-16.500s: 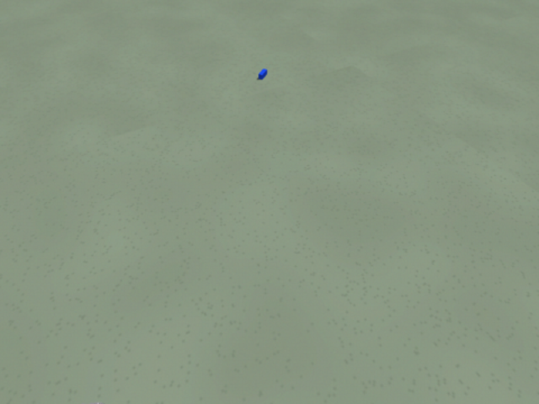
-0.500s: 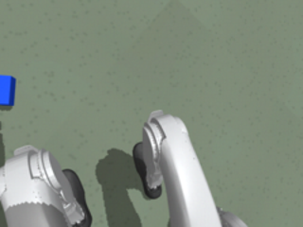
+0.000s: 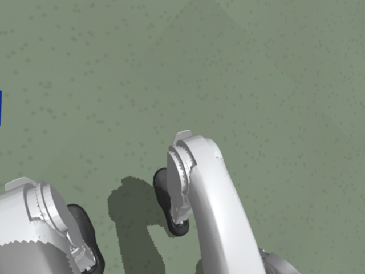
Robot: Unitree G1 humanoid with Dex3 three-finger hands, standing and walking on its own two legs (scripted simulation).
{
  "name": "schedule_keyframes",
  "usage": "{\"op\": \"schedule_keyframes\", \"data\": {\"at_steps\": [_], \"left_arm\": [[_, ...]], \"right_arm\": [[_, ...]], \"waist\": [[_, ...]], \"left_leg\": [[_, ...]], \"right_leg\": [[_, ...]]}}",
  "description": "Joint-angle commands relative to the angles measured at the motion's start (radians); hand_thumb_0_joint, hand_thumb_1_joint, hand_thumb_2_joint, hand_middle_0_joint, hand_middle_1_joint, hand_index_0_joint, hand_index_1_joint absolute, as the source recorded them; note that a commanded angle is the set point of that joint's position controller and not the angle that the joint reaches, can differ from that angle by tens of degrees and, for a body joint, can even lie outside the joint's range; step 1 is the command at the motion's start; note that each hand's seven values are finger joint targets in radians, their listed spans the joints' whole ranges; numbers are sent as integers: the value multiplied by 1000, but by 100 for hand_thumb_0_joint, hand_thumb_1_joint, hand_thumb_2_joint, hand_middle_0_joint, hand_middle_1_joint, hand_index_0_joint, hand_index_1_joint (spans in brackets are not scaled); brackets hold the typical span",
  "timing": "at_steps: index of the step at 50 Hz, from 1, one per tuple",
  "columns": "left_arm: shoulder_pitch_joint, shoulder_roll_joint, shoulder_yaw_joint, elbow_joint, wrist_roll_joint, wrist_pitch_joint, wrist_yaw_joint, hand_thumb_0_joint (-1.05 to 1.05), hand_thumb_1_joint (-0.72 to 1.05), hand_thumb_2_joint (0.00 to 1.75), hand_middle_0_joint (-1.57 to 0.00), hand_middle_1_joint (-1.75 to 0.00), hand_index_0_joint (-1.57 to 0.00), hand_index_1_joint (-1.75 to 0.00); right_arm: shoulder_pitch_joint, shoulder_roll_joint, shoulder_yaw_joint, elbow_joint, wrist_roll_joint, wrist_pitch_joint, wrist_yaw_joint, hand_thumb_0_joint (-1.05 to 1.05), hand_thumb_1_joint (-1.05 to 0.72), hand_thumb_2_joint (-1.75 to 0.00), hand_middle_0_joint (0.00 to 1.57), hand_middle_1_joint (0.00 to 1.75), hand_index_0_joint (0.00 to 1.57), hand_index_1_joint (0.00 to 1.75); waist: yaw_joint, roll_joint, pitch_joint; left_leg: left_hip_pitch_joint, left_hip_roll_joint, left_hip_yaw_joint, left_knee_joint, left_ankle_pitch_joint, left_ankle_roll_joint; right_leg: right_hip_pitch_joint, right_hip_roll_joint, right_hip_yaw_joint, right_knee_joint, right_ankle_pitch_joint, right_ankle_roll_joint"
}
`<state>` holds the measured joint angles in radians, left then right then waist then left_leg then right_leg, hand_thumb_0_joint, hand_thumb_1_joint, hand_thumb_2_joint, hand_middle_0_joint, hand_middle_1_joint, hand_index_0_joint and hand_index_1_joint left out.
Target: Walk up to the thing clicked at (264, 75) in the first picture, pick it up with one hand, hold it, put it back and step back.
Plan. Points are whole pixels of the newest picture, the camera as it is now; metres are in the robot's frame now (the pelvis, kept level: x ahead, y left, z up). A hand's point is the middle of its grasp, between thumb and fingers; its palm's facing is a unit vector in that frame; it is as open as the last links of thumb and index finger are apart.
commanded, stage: rise first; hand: left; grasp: from above
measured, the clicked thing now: out of the picture +0.48 +0.29 -0.32
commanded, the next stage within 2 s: none
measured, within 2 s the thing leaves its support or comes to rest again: neither
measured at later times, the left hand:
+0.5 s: hand out of the picture +0.46 +0.31 -0.20, palm faces +0.05 -0.45 -0.89, open 13.6 cm
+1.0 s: hand out of the picture +0.45 +0.32 -0.20, palm faces +0.04 -0.45 -0.89, open 13.3 cm
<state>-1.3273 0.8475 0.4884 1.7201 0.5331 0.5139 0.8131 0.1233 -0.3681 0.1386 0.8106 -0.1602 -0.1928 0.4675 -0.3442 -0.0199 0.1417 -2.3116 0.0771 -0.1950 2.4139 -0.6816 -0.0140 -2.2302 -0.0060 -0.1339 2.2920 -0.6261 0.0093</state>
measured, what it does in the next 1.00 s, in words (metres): stands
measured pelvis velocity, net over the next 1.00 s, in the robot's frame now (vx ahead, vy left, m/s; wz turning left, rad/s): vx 0.00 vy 0.00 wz -0.01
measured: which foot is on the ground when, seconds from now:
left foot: down 0.00-1.00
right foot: down 0.00-1.00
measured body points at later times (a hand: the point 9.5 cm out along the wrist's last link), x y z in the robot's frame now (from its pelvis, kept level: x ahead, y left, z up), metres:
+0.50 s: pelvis +0.00 +0.00 +0.00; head +0.29 +0.06 +0.33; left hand +0.45 +0.33 -0.15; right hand +0.00 -0.27 -0.08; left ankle +0.07 +0.14 -0.30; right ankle +0.12 -0.11 -0.30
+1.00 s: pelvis +0.00 +0.00 +0.00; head +0.29 +0.07 +0.33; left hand +0.45 +0.34 -0.15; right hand +0.00 -0.26 -0.08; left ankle +0.07 +0.14 -0.30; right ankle +0.12 -0.11 -0.30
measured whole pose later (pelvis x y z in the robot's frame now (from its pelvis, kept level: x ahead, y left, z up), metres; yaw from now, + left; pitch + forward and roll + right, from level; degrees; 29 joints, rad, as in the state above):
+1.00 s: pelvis +0.00 +0.00 +0.00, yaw -1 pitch +30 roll -11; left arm -1.31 0.88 0.47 1.72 0.50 0.50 0.84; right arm 0.10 -0.37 0.19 0.80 -0.17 -0.21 0.50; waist -0.36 -0.05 0.18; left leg -2.30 0.07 -0.22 2.44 -0.68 -0.02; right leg -2.21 0.00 -0.15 2.30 -0.62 0.01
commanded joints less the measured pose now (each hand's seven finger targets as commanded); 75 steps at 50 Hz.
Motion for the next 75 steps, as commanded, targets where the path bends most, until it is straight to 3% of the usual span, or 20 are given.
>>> {"op": "schedule_keyframes", "data": {"at_steps": [1, 2, 3, 9, 13, 20, 24, 26, 32, 35, 36, 39, 43, 46, 54, 59, 67, 68, 74, 75], "left_arm": [[-292, 200, -41, -115, 20, 2, 47, 0, -49, 95, -13, -98, -11, -100], [-286, 210, -29, -100, 25, -2, 53, 0, -49, 96, -14, -96, -12, -98], [-300, 209, -41, -109, 25, -1, 53, 0, -48, 94, -14, -97, -13, -99], [-276, 212, -33, -92, 16, -8, 64, 0, -47, 93, -16, -95, -14, -97], [-299, 232, -36, -116, 7, -5, 71, 0, -45, 92, -16, -94, -14, -97], [-263, 231, -31, -110, -11, -5, 74, 0, -44, 91, -19, -91, -17, -94], [-266, 266, -18, -135, -5, -6, 76, 0, -42, 90, -21, -88, -19, -91], [-271, 249, -34, -140, -13, -6, 66, 0, -41, 89, -22, -88, -19, -91], [-240, 231, -31, -121, -7, -3, 55, 0, -42, 90, -21, -87, -19, -90], [-269, 237, -41, -123, -5, -6, 64, 0, -42, 90, -22, -86, -19, -89], [-265, 213, -58, -122, -9, -2, 59, 0, -43, 91, -21, -87, -18, -90], [-263, 253, -32, -135, -5, -10, 63, 0, -40, 88, -23, -85, -20, -88], [-252, 224, -39, -129, -5, -12, 61, 0, -38, 87, -24, -84, -22, -87], [-270, 221, -57, -108, -8, -12, 61, 0, -37, 87, -25, -84, -22, -87], [-268, 228, -52, -132, -17, -15, 65, 0, -34, 84, -28, -81, -25, -84], [-262, 234, -64, -105, -7, -10, 62, 0, -34, 84, -28, -81, -25, -84], [-258, 254, -43, -110, -11, -18, 72, 0, -35, 85, -29, -79, -26, -82], [-246, 234, -49, -101, -17, -16, 69, 0, -33, 83, -30, -78, -27, -82], [-262, 252, -57, -122, -23, -20, 63, 0, -33, 84, -31, -77, -27, -81], [-255, 258, -40, -114, -18, -22, 66, 0, -32, 83, -30, -77, -27, -81]], "right_arm": [[257, -289, -59, 28, -5, 0, 12, 0, -93, -91, 20, 30, 20, 30], [263, -290, -60, 39, -3, 1, 13, 0, -92, -91, 20, 30, 20, 30], [254, -293, -59, 35, -9, 1, 15, 0, -92, -91, 20, 30, 20, 30], [258, -297, -48, 21, -4, 1, 22, 0, -92, -91, 20, 30, 20, 30], [236, -305, -46, 26, -19, -5, 27, 0, -93, -91, 20, 30, 20, 30], [235, -310, -36, 22, -9, -7, 36, 0, -93, -91, 20, 30, 20, 30], [231, -307, -29, 24, -11, -6, 40, 0, -93, -91, 20, 30, 20, 30], [222, -307, -25, 24, -15, -6, 41, 0, -92, -91, 20, 30, 20, 30], [244, -296, -18, 10, -9, -4, 39, 0, -92, -91, 20, 30, 20, 30], [248, -303, -23, 32, -13, -9, 38, 0, -92, -91, 20, 30, 20, 30], [231, -298, -20, 28, -17, -9, 39, 0, -92, -91, 20, 30, 20, 30], [236, -312, -25, 30, -10, -14, 37, 0, -92, -91, 20, 30, 20, 30], [242, -304, -18, 14, -13, -14, 43, 0, -92, -91, 20, 30, 20, 30], [231, -306, -19, 31, -17, -16, 40, 0, -92, -91, 20, 30, 20, 30], [237, -315, -12, 18, -19, -24, 44, 0, -92, -91, 20, 30, 20, 30], [216, -313, -10, 29, -24, -26, 44, 0, -92, -91, 20, 30, 20, 30], [233, -313, -9, 35, -23, -31, 43, 0, -92, -91, 20, 30, 20, 30], [233, -310, -6, 26, -21, -31, 44, 0, -92, -91, 20, 30, 20, 30], [228, -305, 6, 38, -33, -35, 40, 0, -92, -91, 20, 30, 20, 30], [244, -308, 3, 38, -24, -34, 42, 0, -92, -91, 20, 30, 20, 30]], "waist": [[-59, 356, -723], [-50, 377, -733], [-63, 370, -712], [-63, 362, -715], [-75, 364, -698], [-71, 361, -692], [-60, 369, -708], [-75, 371, -689], [-62, 363, -728], [-75, 362, -712], [-80, 351, -689], [-68, 384, -699], [-71, 390, -694], [-83, 357, -662], [-78, 389, -685], [-82, 383, -652], [-75, 379, -677], [-79, 374, -677], [-85, 350, -683], [-76, 363, -703]], "left_leg": [[486, -15, 72, -226, 167, 17], [488, -10, 67, -233, 167, 13], [480, -14, 68, -229, 160, 17], [482, -11, 67, -219, 160, 17], [465, -20, 70, -219, 148, 23], [468, -16, 63, -210, 136, 22], [452, -17, 72, -204, 147, 24], [453, -18, 66, -210, 140, 23], [476, -14, 74, -196, 190, 17], [449, -16, 73, -196, 170, 22], [451, -18, 72, -195, 156, 23], [492, -13, 49, -216, 134, 17], [500, -11, 46, -217, 162, 12], [455, -15, 55, -214, 120, 20], [517, -12, 43, -215, 175, 13], [498, -14, 42, -224, 134, 16], [473, -15, 56, -216, 140, 20], [481, -14, 54, -211, 149, 19], [444, -20, 73, -195, 164, 25], [447, -15, 72, -194, 172, 23]], "right_leg": [[407, 44, -80, -222, 241, -3], [405, 47, -78, -222, 238, -8], [404, 43, -81, -218, 238, -4], [417, 52, -81, -224, 238, -5], [432, 41, -85, -222, 237, 1], [422, 48, -88, -223, 228, 1], [444, 48, -83, -227, 238, 3], [434, 44, -90, -216, 233, 3], [458, 57, -83, -219, 277, 0], [465, 52, -80, -224, 271, 4], [448, 49, -85, -221, 255, 3], [406, 46, -93, -212, 223, -6], [408, 47, -94, -203, 245, -8], [415, 47, -90, -218, 211, -2], [410, 45, -96, -201, 259, -6], [396, 41, -102, -204, 226, -5], [444, 51, -89, -224, 234, -2], [429, 49, -91, -219, 240, -2], [480, 50, -82, -229, 260, 8], [475, 54, -81, -229, 264, 5]]}}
